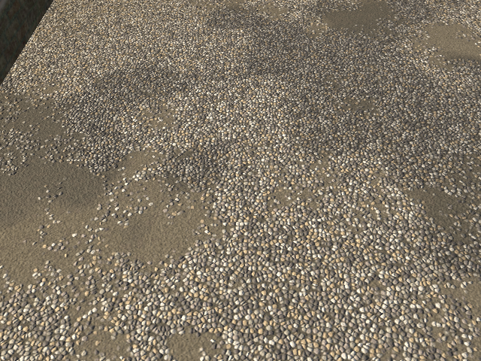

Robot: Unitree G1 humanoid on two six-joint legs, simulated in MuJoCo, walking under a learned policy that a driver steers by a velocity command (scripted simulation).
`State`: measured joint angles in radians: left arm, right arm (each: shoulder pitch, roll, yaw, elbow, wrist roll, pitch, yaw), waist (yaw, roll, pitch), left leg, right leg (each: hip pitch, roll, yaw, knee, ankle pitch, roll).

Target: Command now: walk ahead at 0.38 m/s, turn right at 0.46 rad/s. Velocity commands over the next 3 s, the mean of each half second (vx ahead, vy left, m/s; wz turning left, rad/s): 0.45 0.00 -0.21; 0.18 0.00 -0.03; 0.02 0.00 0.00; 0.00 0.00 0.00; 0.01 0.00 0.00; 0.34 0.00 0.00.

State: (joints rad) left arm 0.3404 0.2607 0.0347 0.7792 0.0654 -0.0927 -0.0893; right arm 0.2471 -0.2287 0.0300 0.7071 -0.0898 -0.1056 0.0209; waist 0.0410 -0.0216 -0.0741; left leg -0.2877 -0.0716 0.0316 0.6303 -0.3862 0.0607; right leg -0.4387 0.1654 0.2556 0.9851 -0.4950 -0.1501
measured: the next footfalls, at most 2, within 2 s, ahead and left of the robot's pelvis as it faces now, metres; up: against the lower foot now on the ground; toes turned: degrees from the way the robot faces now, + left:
right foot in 0.44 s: +0.31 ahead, -0.14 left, -0.18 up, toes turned -8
left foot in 0.94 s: +0.65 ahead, +0.11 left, -0.36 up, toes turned -1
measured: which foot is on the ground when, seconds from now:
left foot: down 0.00-0.44, up 0.46-0.92, down 0.94-1.00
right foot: up 0.00-0.42, down 0.44-0.96, up 0.98-1.00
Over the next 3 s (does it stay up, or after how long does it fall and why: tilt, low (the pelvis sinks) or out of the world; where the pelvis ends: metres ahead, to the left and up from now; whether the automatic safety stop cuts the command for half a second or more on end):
stays up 0.78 -0.07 -0.33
